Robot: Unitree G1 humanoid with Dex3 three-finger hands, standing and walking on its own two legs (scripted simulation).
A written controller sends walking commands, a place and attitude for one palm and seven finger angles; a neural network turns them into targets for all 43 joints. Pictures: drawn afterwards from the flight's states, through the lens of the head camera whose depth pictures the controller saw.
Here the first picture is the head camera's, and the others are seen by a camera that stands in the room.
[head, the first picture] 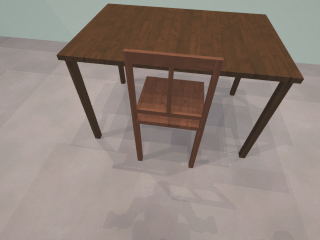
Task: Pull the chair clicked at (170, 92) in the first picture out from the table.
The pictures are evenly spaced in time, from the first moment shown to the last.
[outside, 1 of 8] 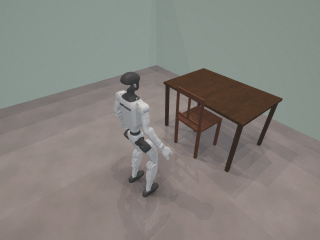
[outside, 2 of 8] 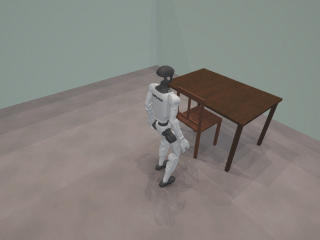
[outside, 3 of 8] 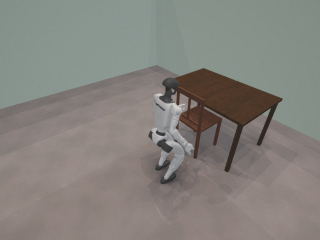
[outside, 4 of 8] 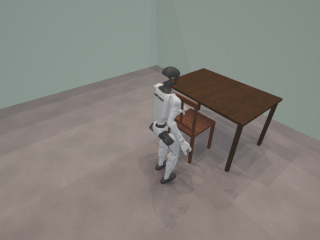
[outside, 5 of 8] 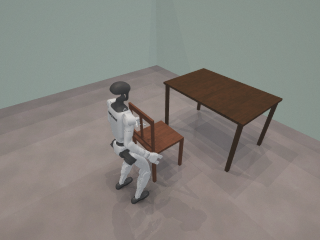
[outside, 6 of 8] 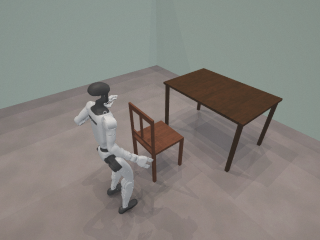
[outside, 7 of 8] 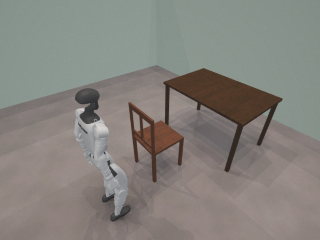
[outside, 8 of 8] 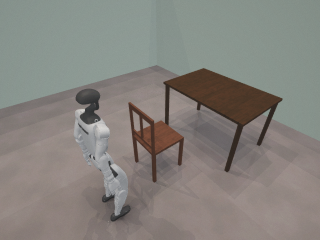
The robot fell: no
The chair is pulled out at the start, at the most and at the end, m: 0.00 0.62 0.62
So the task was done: yes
